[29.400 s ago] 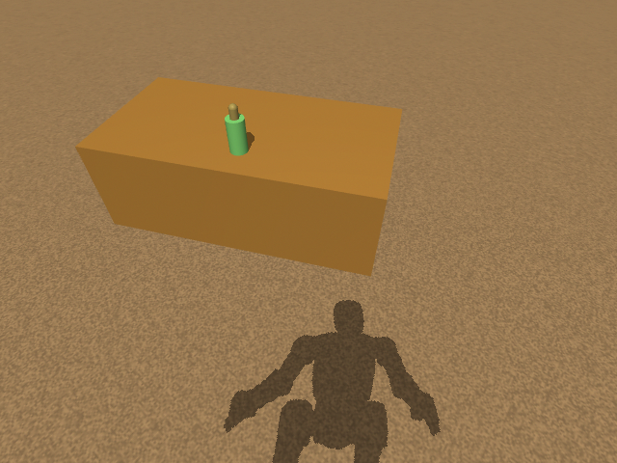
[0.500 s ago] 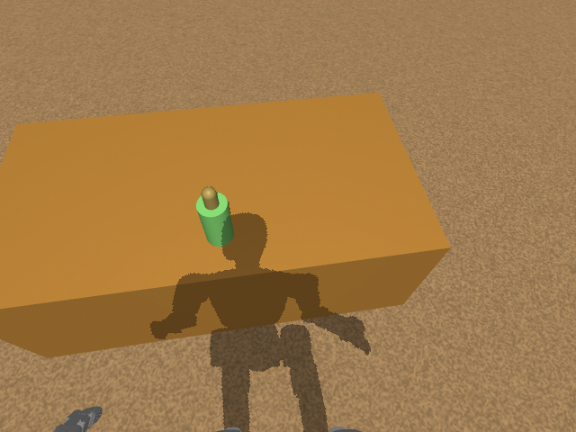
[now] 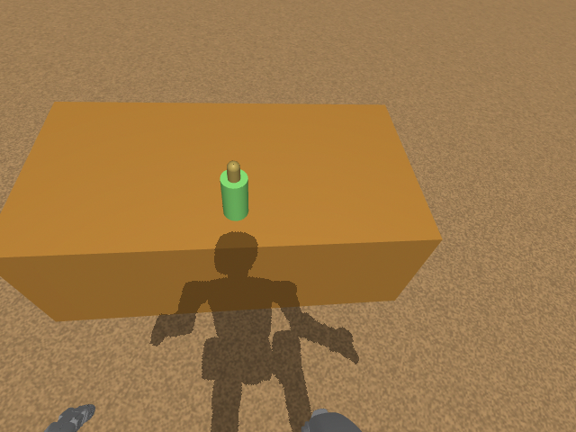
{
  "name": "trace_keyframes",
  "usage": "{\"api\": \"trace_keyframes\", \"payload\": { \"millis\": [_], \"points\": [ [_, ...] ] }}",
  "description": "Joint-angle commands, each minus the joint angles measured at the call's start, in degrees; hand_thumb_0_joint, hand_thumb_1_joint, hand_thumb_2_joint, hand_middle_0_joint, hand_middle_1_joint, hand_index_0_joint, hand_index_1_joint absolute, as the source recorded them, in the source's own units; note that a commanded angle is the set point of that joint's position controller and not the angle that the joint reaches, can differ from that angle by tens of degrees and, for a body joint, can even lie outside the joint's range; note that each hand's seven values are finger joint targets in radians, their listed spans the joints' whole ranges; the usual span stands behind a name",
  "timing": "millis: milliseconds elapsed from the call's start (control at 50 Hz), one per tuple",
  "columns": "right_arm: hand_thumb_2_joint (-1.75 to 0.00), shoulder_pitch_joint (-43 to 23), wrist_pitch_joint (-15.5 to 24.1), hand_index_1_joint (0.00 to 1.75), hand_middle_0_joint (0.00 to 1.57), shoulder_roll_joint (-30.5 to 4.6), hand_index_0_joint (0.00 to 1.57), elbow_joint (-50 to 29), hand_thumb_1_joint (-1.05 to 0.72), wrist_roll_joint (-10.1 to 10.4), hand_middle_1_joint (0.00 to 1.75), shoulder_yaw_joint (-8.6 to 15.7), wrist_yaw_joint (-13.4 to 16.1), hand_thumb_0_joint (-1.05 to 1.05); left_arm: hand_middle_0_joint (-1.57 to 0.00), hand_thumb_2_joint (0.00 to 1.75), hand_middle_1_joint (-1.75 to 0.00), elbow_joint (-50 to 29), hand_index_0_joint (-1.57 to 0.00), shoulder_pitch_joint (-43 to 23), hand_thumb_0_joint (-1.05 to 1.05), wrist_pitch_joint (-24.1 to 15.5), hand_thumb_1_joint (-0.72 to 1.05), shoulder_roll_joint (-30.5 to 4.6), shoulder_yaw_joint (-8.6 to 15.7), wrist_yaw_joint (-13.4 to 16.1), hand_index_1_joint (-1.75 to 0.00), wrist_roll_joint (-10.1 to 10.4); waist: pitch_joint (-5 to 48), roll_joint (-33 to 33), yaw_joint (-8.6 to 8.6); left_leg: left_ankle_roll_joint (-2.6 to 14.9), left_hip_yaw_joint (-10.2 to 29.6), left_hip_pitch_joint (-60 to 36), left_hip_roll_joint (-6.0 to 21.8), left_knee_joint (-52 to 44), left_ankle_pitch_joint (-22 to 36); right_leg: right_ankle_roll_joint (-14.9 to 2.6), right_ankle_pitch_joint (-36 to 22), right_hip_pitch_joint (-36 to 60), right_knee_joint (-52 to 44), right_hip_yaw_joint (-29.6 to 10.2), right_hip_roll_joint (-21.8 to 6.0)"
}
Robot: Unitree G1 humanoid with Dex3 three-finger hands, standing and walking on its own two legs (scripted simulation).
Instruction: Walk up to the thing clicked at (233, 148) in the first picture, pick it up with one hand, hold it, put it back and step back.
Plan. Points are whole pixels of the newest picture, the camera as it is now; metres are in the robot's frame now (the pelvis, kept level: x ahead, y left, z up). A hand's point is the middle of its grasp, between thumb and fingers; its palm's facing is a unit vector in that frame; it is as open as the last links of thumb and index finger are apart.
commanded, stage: step back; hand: left
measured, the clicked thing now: (234, 188) +0.72 +0.14 -0.25
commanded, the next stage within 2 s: none
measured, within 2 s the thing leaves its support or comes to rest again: neither
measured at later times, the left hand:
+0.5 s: hand out of the picture -0.06 +0.21 -0.13, palm faces -0.07 -0.90 -0.42, open 7.4 cm
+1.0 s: hand out of the picture -0.22 +0.19 -0.16, palm faces -0.05 -0.92 -0.40, open 7.4 cm
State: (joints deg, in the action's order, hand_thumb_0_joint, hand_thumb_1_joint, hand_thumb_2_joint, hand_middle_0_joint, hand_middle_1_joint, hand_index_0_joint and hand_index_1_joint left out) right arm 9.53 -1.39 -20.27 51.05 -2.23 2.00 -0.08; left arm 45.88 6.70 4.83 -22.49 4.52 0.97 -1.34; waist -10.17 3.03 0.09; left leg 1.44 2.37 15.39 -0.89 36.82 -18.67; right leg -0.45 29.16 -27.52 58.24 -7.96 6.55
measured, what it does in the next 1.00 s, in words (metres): walks backwards: right foot, then left foot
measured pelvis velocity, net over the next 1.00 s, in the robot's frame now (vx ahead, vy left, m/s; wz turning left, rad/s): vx -0.32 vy -0.08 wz -0.06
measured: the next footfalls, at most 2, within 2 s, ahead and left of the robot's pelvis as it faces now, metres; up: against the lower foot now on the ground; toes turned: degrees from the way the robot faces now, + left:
right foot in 0.32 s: -0.11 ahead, -0.17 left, +0.00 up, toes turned -2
left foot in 0.68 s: -0.18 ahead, +0.06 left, +0.00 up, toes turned -2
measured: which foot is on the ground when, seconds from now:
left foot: down 0.00-0.36, up 0.38-0.66, down 0.68-1.00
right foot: up 0.00-0.30, down 0.32-0.70, up 0.72-0.98, down 1.00-1.00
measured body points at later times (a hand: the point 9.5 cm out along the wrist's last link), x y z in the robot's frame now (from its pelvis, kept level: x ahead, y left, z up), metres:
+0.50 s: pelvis -0.15 -0.05 +0.01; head -0.11 -0.08 +0.45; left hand -0.05 +0.26 -0.10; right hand -0.06 -0.38 -0.12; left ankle -0.13 +0.10 -0.65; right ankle -0.15 -0.17 -0.73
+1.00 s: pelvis -0.32 -0.08 -0.01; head -0.27 -0.07 +0.43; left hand -0.22 +0.24 -0.13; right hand -0.20 -0.40 -0.11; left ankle -0.22 +0.06 -0.73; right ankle -0.37 -0.21 -0.73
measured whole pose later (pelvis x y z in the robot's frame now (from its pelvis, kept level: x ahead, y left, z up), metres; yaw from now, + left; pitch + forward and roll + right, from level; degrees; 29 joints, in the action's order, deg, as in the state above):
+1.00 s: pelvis -0.32 -0.08 -0.01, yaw -4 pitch -2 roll +0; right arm 5.4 -3.1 -22.9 46.5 -1.9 2.4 0.1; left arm 48.9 9.9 2.2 -22.4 3.6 0.7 -0.8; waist -9.2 0.1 -1.7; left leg -0.9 0.2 24.6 3.5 37.9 -11.6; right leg 1.1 24.0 -12.4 38.0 -3.2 0.8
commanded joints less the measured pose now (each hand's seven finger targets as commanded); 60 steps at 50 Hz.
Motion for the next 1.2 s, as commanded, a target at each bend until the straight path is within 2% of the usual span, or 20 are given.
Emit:
{"api": "trace_keyframes", "payload": {
  "millis": [0, 160, 280, 320, 340, 360, 440, 520, 600, 640, 680, 700, 720, 780, 960, 1000, 1020, 1040, 1100, 1180],
  "points": [
    [-0.90, -6.71, 2.19, 0.30, 0.20, -14.51, 0.20, -7.02, -0.90, -0.45, 0.30, 4.43, 1.65, 0.00, -0.20, 0.90, -0.30, -3.04, -0.20, 4.92, 0.00, -1.69, 0.90, -10.65, 4.08, 0.18, -0.30, 0.57, 7.20, -11.04, -3.42, 8.09, 10.46, -0.43, 13.06, -16.25, 20.91, -0.27, -3.11, -2.30, 16.21, -5.42, 1.32],
    [-0.90, 0.75, 1.71, 0.30, 0.20, -15.55, 0.20, -7.45, -0.90, 0.89, 0.30, 5.67, 2.05, 0.00, -0.20, 0.90, -0.30, -3.37, -0.20, 5.07, 0.00, -2.62, 0.90, -9.68, 3.27, -0.14, -0.30, -0.34, 13.94, -12.41, 1.72, 13.33, 8.99, -14.80, 16.06, -10.10, 27.51, 3.88, 0.81, 0.08, -0.89, -0.31, -2.96],
    [-0.90, -5.75, -0.53, 0.30, 0.20, -17.35, 0.20, -9.63, -0.90, 1.24, 0.30, 5.41, 1.47, 0.00, -0.20, 0.90, -0.30, 2.66, -0.20, 15.70, 0.00, -3.20, 0.90, -9.48, 3.45, -0.72, -0.30, -0.32, 16.78, -14.03, -3.10, 7.61, 5.73, -1.69, 13.26, -3.08, 19.01, 0.29, -15.25, 19.86, -34.01, 8.04, -5.32],
    [-0.90, -4.67, -0.88, 0.30, 0.20, -11.80, 0.20, -10.51, -0.90, 2.02, 0.30, 3.93, 1.47, 0.00, -0.20, 0.90, -0.30, 1.26, -0.20, 13.44, 0.00, -3.56, 0.90, -16.70, 5.40, -0.80, -0.30, -1.89, 11.80, 5.60, -2.69, 0.48, 4.14, 16.68, -0.35, 9.49, -4.95, -4.47, -13.56, 20.59, -37.93, -14.41, -17.34],
    [-0.90, -6.38, -0.86, 0.30, 0.20, -12.28, 0.20, -10.75, -0.90, 2.05, 0.30, 4.53, 2.56, 0.00, -0.20, 0.90, -0.30, -1.81, -0.20, 6.94, 0.00, -3.16, 0.90, -22.02, 6.28, -0.79, -0.30, -1.77, 8.92, 13.95, -4.37, -1.96, 3.20, 13.92, -4.77, 23.04, -17.13, -14.69, -10.94, 5.44, -42.78, -23.82, -28.83],
    [-0.90, -5.82, -0.89, 0.30, 0.20, -15.18, 0.20, -9.53, -0.90, 1.87, 0.30, 5.73, 2.89, 0.00, -0.20, 0.90, -0.30, -3.57, -0.20, 2.29, 0.00, -3.43, 0.90, -22.03, 6.17, -0.40, -0.30, -1.56, 4.20, 14.29, -3.24, -2.14, 6.89, 9.84, -1.51, 30.94, -17.10, -17.00, -9.08, -5.13, -45.51, -27.82, -31.66],
    [-0.90, 1.44, -0.03, 0.30, 0.20, -12.35, 0.20, -5.44, -0.90, 2.66, 0.30, 3.58, 2.53, 0.00, -0.20, 0.90, -0.30, -4.43, -0.20, -2.97, 0.00, -3.74, 0.90, -12.33, 4.15, 0.16, -0.30, -1.03, 6.94, 6.45, 1.50, -1.89, 5.95, 13.19, -6.27, 32.58, -7.77, -8.42, -34.25, 9.55, -32.29, -0.99, -16.70],
    [-0.90, -0.68, 0.95, 0.30, 0.20, -10.89, 0.20, -6.86, -0.90, 2.00, 0.30, 2.55, 2.68, 0.00, -0.20, 0.90, -0.30, -4.20, -0.20, 4.89, 0.00, -3.37, 0.90, -11.23, 3.78, 1.04, -0.30, -1.33, 10.32, 8.44, -3.56, -2.94, 2.89, 17.07, -3.71, 17.89, -10.82, -10.50, -43.20, 25.66, -28.48, -2.66, -17.85],
    [-0.90, 4.71, 1.52, 0.30, 0.20, -11.13, 0.20, -5.37, -0.90, 1.09, 0.30, 3.20, 2.30, 0.00, -0.20, 0.90, -0.30, -6.02, -0.20, 2.02, 0.00, -2.57, 0.90, -12.22, 3.74, 1.26, -0.30, -0.41, 15.64, 8.66, -1.75, -1.56, -0.90, 6.94, 0.34, -3.22, -5.34, -10.20, -45.99, 27.46, -22.41, -4.05, -21.05],
    [-0.90, 7.16, 1.45, 0.30, 0.20, -12.28, 0.20, -3.75, -0.90, 0.83, 0.30, 4.17, 2.09, 0.00, -0.20, 0.90, -0.30, -6.68, -0.20, 0.44, 0.00, -1.77, 0.90, -11.97, 2.76, 0.75, -0.30, 0.09, 15.73, 4.56, -0.49, -0.51, -1.28, -1.71, -0.48, -14.12, 10.82, -6.60, -37.00, 19.95, -18.70, -1.52, -17.61],
    [-0.90, 3.24, 1.10, 0.30, 0.20, -20.00, 0.20, -5.45, -0.90, -0.48, 0.30, 5.91, 1.80, 0.00, -0.20, 0.90, -0.30, -6.93, -0.20, 2.29, 0.00, -1.56, 0.90, -8.28, 1.73, 0.50, -0.30, 0.58, 14.75, -13.56, -2.01, 8.21, 22.79, -10.01, 17.52, -15.62, 26.91, -1.09, -4.53, -0.43, -4.72, 6.58, -4.51],
    [-0.90, 2.73, 1.09, 0.30, 0.20, -23.89, 0.20, -6.69, -0.90, -0.18, 0.30, 6.32, 1.39, 0.00, -0.20, 0.90, -0.30, -7.18, -0.20, -2.00, 0.00, -1.42, 0.90, -10.63, 2.89, 1.27, -0.30, 0.40, 13.87, -16.69, 1.81, 16.50, 29.72, -0.17, 25.25, -17.08, 27.57, -0.14, 9.91, 2.86, 5.23, 2.79, -3.32],
    [-0.90, 0.17, 1.45, 0.30, 0.20, -22.65, 0.20, -6.67, -0.90, -0.20, 0.30, 6.40, 1.80, 0.00, -0.20, 0.90, -0.30, -6.37, -0.20, -2.29, 0.00, -1.44, 0.90, -12.15, 3.13, 1.32, -0.30, 0.17, 11.71, -14.48, 0.92, 17.58, 30.00, 4.40, 26.09, -17.45, 25.44, -0.20, 8.55, 5.12, 10.37, -1.31, -4.98],
    [-0.90, -4.09, 1.31, 0.30, 0.20, -15.80, 0.20, -7.57, -0.90, -0.22, 0.30, 4.09, 2.12, 0.00, -0.20, 0.90, -0.30, -3.27, -0.20, 2.59, 0.00, -1.56, 0.90, -10.76, 2.99, 0.41, -0.30, 0.96, 10.96, -9.56, -2.75, 11.91, 11.11, 1.34, 15.53, -12.51, 31.01, -0.53, 1.40, 2.29, 15.14, -1.70, -1.19],
    [-0.90, -2.81, -2.15, 0.30, 0.20, -15.91, 0.20, -7.02, -0.90, 0.91, 0.30, 4.22, 0.51, 0.00, -0.20, 0.90, -0.30, 2.09, -0.20, 9.42, 0.00, -5.09, 0.90, -8.37, 1.96, 0.93, -0.30, 0.08, 16.89, -14.75, -1.53, 7.92, 5.87, -8.38, 10.91, -0.36, 23.71, 1.22, -14.89, 15.75, -38.73, 10.42, -4.20],
    [-0.90, -3.18, -2.27, 0.30, 0.20, -11.14, 0.20, -7.94, -0.90, 1.47, 0.30, 2.83, 0.34, 0.00, -0.20, 0.90, -0.30, 3.23, -0.20, 10.19, 0.00, -5.79, 0.90, -14.71, 3.48, 1.17, -0.30, -1.28, 14.90, -0.58, -2.08, 2.89, 5.60, 11.11, 1.93, 9.06, -0.28, -1.59, -16.08, 23.26, -37.69, -7.34, -12.98],
    [-0.90, -4.60, -2.31, 0.30, 0.20, -10.72, 0.20, -9.33, -0.90, 1.29, 0.30, 3.07, 0.95, 0.00, -0.20, 0.90, -0.30, 1.35, -0.20, 6.38, 0.00, -5.41, 0.90, -21.09, 5.10, 1.08, -0.30, -1.55, 12.02, 9.43, -3.44, -0.70, 4.88, 16.52, -4.49, 19.20, -14.72, -11.23, -11.15, 13.23, -41.20, -21.20, -27.23],
    [-0.90, -5.33, -2.90, 0.30, 0.20, -13.99, 0.20, -8.92, -0.90, 1.16, 0.30, 4.78, 1.45, 0.00, -0.20, 0.90, -0.30, -0.68, -0.20, 1.89, 0.00, -5.71, 0.90, -23.57, 5.53, 1.55, -0.30, -1.51, 7.55, 11.49, -3.80, -1.97, 10.42, 12.87, -0.70, 30.25, -16.07, -17.44, -8.97, 0.68, -44.52, -30.16, -34.13],
    [-0.90, -0.09, -2.60, 0.30, 0.20, -14.69, 0.20, -4.48, -0.90, 1.84, 0.30, 4.63, 0.58, 0.00, -0.20, 0.90, -0.30, -0.91, -0.20, -5.13, 0.00, -6.15, 0.90, -15.10, 3.26, 1.81, -0.30, -1.08, 4.89, -0.12, 2.26, -1.98, 10.31, 11.66, -4.56, 34.73, -7.69, -11.03, -20.81, 3.59, -36.03, -6.85, -22.18],
    [-0.90, -1.66, -1.27, 0.30, 0.20, -13.46, 0.20, -4.82, -0.90, 0.97, 0.30, 3.85, 0.16, 0.00, -0.20, 0.90, -0.30, 1.30, -0.20, 4.36, 0.00, -6.58, 0.90, -14.28, 3.63, 1.28, -0.30, -1.53, 7.46, 3.81, -3.29, -3.58, 5.28, 16.35, -2.44, 22.43, -5.68, -8.34, -1.36, 16.37, -35.80, -4.96, -17.05]
  ]
}}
